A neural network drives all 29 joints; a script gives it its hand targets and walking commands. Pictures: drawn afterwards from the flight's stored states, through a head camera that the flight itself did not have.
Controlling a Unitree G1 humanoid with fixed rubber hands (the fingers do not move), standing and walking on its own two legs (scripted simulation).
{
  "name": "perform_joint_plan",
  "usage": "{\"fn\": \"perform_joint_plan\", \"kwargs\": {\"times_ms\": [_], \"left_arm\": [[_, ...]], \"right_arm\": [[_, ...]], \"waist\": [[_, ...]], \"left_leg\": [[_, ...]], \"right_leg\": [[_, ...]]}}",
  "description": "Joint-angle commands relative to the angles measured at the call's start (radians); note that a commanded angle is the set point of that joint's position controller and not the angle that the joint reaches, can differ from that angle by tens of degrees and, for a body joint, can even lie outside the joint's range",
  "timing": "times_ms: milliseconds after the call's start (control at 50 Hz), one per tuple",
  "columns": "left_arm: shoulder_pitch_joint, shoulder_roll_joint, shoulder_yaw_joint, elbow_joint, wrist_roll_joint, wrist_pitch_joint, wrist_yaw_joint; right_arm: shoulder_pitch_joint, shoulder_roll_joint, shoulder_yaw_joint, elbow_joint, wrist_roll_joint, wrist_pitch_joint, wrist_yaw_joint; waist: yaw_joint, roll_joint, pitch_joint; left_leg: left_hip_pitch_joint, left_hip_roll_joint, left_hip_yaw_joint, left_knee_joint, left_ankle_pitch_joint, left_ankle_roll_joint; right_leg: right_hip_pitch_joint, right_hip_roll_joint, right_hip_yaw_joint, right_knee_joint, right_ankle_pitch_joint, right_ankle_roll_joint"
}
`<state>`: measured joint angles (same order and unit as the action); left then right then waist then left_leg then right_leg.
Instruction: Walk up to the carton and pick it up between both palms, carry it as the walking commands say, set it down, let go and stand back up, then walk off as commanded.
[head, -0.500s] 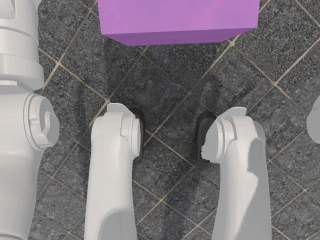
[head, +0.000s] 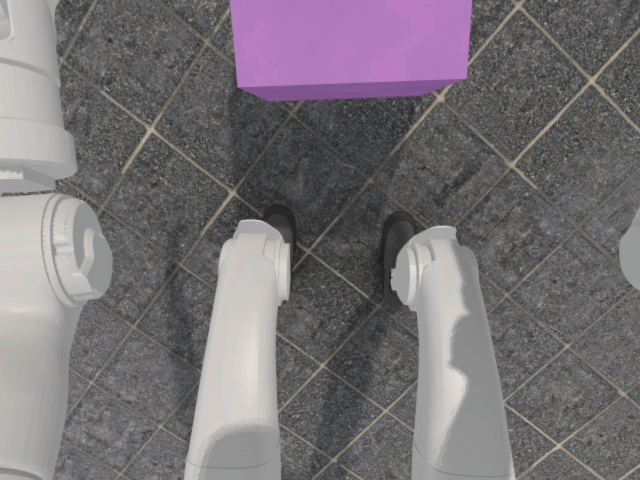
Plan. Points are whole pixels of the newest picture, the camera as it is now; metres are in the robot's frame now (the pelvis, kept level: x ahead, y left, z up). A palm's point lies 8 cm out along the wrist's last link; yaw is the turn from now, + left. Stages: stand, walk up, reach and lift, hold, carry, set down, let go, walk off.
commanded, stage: set down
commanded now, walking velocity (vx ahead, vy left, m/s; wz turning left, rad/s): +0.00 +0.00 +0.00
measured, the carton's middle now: out of the picture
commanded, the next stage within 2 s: let go in 0.32 s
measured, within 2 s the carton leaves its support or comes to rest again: neither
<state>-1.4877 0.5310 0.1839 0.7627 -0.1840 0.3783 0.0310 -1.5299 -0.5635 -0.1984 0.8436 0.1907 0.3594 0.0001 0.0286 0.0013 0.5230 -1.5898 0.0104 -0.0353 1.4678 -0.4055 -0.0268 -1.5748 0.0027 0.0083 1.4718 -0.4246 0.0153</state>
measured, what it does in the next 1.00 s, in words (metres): rises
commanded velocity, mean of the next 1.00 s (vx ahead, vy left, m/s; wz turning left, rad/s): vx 0.00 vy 0.00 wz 0.00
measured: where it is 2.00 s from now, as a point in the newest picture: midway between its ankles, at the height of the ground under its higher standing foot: (337, 271)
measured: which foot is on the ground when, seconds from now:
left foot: down 0.00-1.00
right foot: down 0.00-1.00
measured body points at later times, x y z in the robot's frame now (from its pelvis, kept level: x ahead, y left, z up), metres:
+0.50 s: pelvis +0.01 +0.00 +0.09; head +0.37 +0.00 +0.35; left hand +0.55 +0.25 -0.04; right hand +0.57 -0.23 -0.05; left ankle +0.12 +0.13 -0.55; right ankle +0.12 -0.13 -0.55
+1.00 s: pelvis +0.08 +0.00 +0.16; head +0.24 +0.00 +0.58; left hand +0.39 +0.25 +0.07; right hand +0.39 -0.23 +0.06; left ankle +0.12 +0.13 -0.55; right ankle +0.12 -0.13 -0.55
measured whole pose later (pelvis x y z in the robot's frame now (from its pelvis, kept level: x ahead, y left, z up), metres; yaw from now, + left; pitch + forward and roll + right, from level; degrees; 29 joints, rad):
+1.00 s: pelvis +0.08 +0.00 +0.16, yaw +0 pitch +16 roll +1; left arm -0.32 0.27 0.12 0.63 -0.02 0.13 -0.06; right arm -0.31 -0.25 -0.11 0.64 0.01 0.12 0.04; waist 0.02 0.00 0.08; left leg -0.74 0.01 0.00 0.72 -0.26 -0.02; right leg -0.75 -0.01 0.03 0.75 -0.28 0.01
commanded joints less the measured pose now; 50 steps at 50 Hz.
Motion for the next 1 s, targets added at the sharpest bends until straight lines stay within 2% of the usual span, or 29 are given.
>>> {"fn": "perform_joint_plan", "kwargs": {"times_ms": [0, 20, 60, 80, 120, 140, 160, 180, 200, 260, 280, 300, 320, 360, 440, 460, 520, 540, 560, 580, 600, 660, 760, 840, 860, 880, 920, 960, 980], "left_arm": [[-0.297, 0.191, 0.053, -0.059, 0.022, -0.017, -0.003], [-0.309, 0.180, 0.042, -0.163, 0.007, -0.013, -0.001], [-0.265, 0.179, 0.047, -0.067, 0.017, -0.004, -0.005], [-0.260, 0.147, 0.017, -0.108, -0.007, -0.011, -0.009], [-0.278, 0.156, 0.023, -0.146, 0.021, -0.020, -0.007], [-0.256, 0.129, 0.026, -0.046, 0.015, -0.017, -0.012], [-0.248, 0.158, 0.044, -0.139, 0.020, -0.026, -0.011], [-0.264, 0.139, 0.033, 0.014, 0.027, -0.026, -0.019], [-0.241, 0.124, 0.057, -0.086, 0.040, -0.038, -0.022], [-0.184, 0.105, 0.083, 0.070, 0.080, -0.051, -0.035], [-0.188, 0.102, 0.097, -0.014, 0.103, -0.073, -0.039], [-0.216, 0.129, 0.105, 0.056, 0.110, -0.079, -0.037], [-0.205, 0.104, 0.092, -0.037, 0.110, -0.091, -0.034], [-0.119, 0.063, 0.059, 0.050, 0.111, -0.077, -0.044], [0.094, 0.115, 0.054, -0.128, 0.126, -0.087, -0.045], [0.104, 0.124, 0.046, -0.181, 0.139, -0.089, -0.051], [0.226, 0.147, 0.017, -0.359, 0.112, -0.092, -0.048], [0.130, 0.150, 0.018, -0.300, 0.100, -0.077, -0.045], [0.262, 0.119, 0.011, -0.317, 0.105, -0.069, -0.039], [0.453, 0.084, -0.008, -0.368, 0.119, -0.077, -0.040], [0.424, 0.108, -0.003, -0.400, 0.085, -0.092, -0.044], [0.610, 0.040, -0.045, -0.435, 0.095, -0.106, -0.047], [0.817, -0.041, -0.054, -0.371, 0.129, -0.167, -0.057], [0.948, -0.131, -0.043, -0.256, 0.141, -0.238, -0.077], [0.894, -0.100, -0.042, -0.245, 0.134, -0.247, -0.077], [1.123, -0.148, -0.016, -0.227, 0.173, -0.251, -0.079], [1.000, -0.133, -0.028, -0.173, 0.160, -0.263, -0.085], [1.084, -0.137, -0.042, -0.185, 0.160, -0.282, -0.087], [1.279, -0.175, -0.041, -0.219, 0.173, -0.294, -0.089]], "right_arm": [[-0.332, -0.197, -0.037, -0.075, -0.014, -0.013, 0.001], [-0.316, -0.204, -0.043, -0.168, 0.000, -0.015, 0.000], [-0.292, -0.196, -0.037, -0.098, -0.008, 0.001, 0.001], [-0.271, -0.192, -0.033, -0.091, -0.009, -0.012, 0.009], [-0.257, -0.204, -0.040, -0.098, -0.009, -0.023, 0.017], [-0.251, -0.179, -0.033, -0.045, -0.009, -0.023, 0.022], [-0.247, -0.186, -0.057, -0.117, -0.014, -0.031, 0.023], [-0.254, -0.184, -0.061, 0.031, -0.052, -0.029, 0.028], [-0.238, -0.173, -0.062, -0.088, -0.050, -0.045, 0.030], [-0.226, -0.122, -0.058, 0.032, -0.075, -0.072, 0.050], [-0.202, -0.120, -0.078, -0.012, -0.094, -0.084, 0.047], [-0.243, -0.140, -0.083, 0.019, -0.131, -0.090, 0.045], [-0.201, -0.127, -0.101, -0.010, -0.135, -0.096, 0.044], [-0.132, -0.103, -0.081, 0.030, -0.130, -0.087, 0.049], [0.077, -0.107, -0.038, -0.126, -0.134, -0.092, 0.030], [0.064, -0.123, -0.056, -0.186, -0.141, -0.085, 0.017], [0.208, -0.109, -0.045, -0.395, -0.131, -0.089, -0.010], [0.121, -0.122, -0.056, -0.363, -0.133, -0.071, -0.010], [0.246, -0.101, -0.028, -0.330, -0.140, -0.059, -0.003], [0.427, -0.070, 0.004, -0.375, -0.130, -0.078, -0.003], [0.387, -0.055, 0.020, -0.455, -0.111, -0.092, -0.001], [0.588, -0.049, -0.016, -0.458, -0.146, -0.105, 0.009], [0.852, 0.028, 0.007, -0.423, -0.175, -0.162, 0.027], [1.007, 0.168, 0.060, -0.295, -0.152, -0.231, 0.038], [0.915, 0.144, 0.025, -0.298, -0.167, -0.236, 0.037], [1.140, 0.177, 0.069, -0.285, -0.166, -0.249, 0.038], [1.022, 0.165, 0.029, -0.255, -0.176, -0.262, 0.038], [1.128, 0.177, 0.041, -0.279, -0.187, -0.272, 0.030], [1.328, 0.229, 0.086, -0.294, -0.182, -0.279, 0.032]], "waist": [[0.019, -0.028, -1.884], [-0.001, -0.002, -2.021], [0.015, -0.018, -1.974], [-0.011, -0.023, -1.926], [-0.006, 0.029, -1.976], [-0.008, 0.015, -1.857], [0.001, 0.001, -1.957], [-0.016, -0.010, -1.748], [0.018, -0.009, -1.813], [0.044, -0.034, -1.673], [0.048, -0.010, -1.727], [0.030, -0.062, -1.676], [0.030, -0.037, -1.737], [0.020, 0.001, -1.718], [-0.017, -0.047, -1.975], [0.014, -0.015, -1.948], [0.002, -0.013, -1.977], [0.001, 0.004, -1.901], [0.031, -0.024, -1.897], [0.014, 0.004, -1.942], [0.011, -0.042, -1.923], [-0.008, 0.018, -1.899], [-0.016, 0.019, -1.572], [-0.018, -0.004, -1.063], [-0.015, 0.005, -1.049], [-0.004, -0.032, -1.038], [-0.011, -0.003, -0.914], [-0.014, 0.002, -0.914], [-0.002, -0.014, -0.943]], "left_leg": [[0.728, -0.063, 0.072, -0.164, 0.354, 0.004], [0.809, -0.072, 0.084, -0.184, 0.390, -0.003], [0.823, -0.065, 0.080, -0.222, 0.387, 0.002], [0.825, -0.067, 0.067, -0.259, 0.404, -0.001], [0.939, -0.060, 0.074, -0.282, 0.468, -0.012], [0.893, -0.058, 0.070, -0.306, 0.428, -0.002], [0.954, -0.065, 0.069, -0.327, 0.465, -0.005], [0.838, -0.056, 0.068, -0.344, 0.369, -0.004], [0.901, -0.065, 0.072, -0.374, 0.439, -0.010], [0.840, -0.057, 0.060, -0.405, 0.375, -0.004], [0.854, -0.063, 0.065, -0.401, 0.422, -0.007], [0.770, -0.056, 0.060, -0.406, 0.373, -0.015], [0.844, -0.061, 0.064, -0.412, 0.420, -0.013], [0.882, -0.061, 0.068, -0.429, 0.377, -0.015], [1.055, -0.060, 0.076, -0.451, 0.474, -0.011], [1.040, -0.068, 0.073, -0.459, 0.472, -0.004], [1.139, -0.070, 0.037, -0.512, 0.534, 0.003], [1.116, -0.064, 0.045, -0.513, 0.447, 0.004], [1.160, -0.065, 0.043, -0.552, 0.448, 0.005], [1.225, -0.067, 0.037, -0.548, 0.491, -0.003], [1.191, -0.070, 0.020, -0.547, 0.515, 0.011], [1.295, -0.070, 0.019, -0.592, 0.533, 0.002], [1.249, -0.056, 0.012, -0.688, 0.443, 0.001], [1.109, -0.036, 0.005, -0.763, 0.287, 0.002], [1.070, -0.038, 0.005, -0.777, 0.220, 0.004], [1.173, -0.030, 0.009, -0.803, 0.266, 0.007], [1.090, -0.029, 0.007, -0.816, 0.193, 0.007], [1.117, -0.033, 0.022, -0.841, 0.210, 0.012], [1.263, -0.031, 0.018, -0.859, 0.291, 0.016]], "right_leg": [[0.521, 0.060, -0.059, -0.195, 0.265, 0.004], [0.640, 0.072, -0.062, -0.222, 0.316, 0.004], [0.643, 0.059, -0.058, -0.253, 0.304, 0.007], [0.628, 0.069, -0.068, -0.278, 0.326, 0.005], [0.651, 0.073, -0.063, -0.322, 0.355, 0.000], [0.602, 0.070, -0.057, -0.348, 0.322, 0.003], [0.695, 0.072, -0.055, -0.368, 0.375, 0.014], [0.586, 0.060, -0.057, -0.389, 0.285, 0.008], [0.675, 0.068, -0.051, -0.410, 0.358, 0.014], [0.621, 0.067, -0.046, -0.425, 0.295, 0.018], [0.682, 0.059, -0.031, -0.431, 0.361, 0.019], [0.668, 0.056, -0.044, -0.428, 0.333, 0.019], [0.689, 0.058, -0.047, -0.428, 0.365, 0.025], [0.702, 0.057, -0.039, -0.459, 0.324, 0.008], [0.960, 0.066, -0.044, -0.492, 0.459, 0.020], [0.988, 0.062, -0.018, -0.500, 0.469, 0.019], [1.050, 0.065, -0.027, -0.520, 0.528, 0.029], [0.990, 0.051, -0.009, -0.553, 0.429, 0.019], [1.008, 0.059, -0.025, -0.562, 0.421, 0.021], [1.086, 0.056, -0.018, -0.581, 0.469, 0.012], [1.076, 0.059, -0.011, -0.566, 0.509, 0.019], [1.090, 0.053, -0.007, -0.617, 0.491, 0.023], [1.082, 0.040, 0.014, -0.687, 0.421, 0.018], [0.964, 0.017, 0.028, -0.758, 0.288, 0.001], [0.947, 0.015, 0.029, -0.772, 0.211, -0.010], [1.017, 0.022, 0.011, -0.793, 0.258, 0.000], [0.916, 0.017, 0.013, -0.809, 0.165, -0.014], [1.002, 0.018, 0.007, -0.835, 0.189, -0.016], [1.073, 0.023, 0.003, -0.855, 0.257, -0.010]]}}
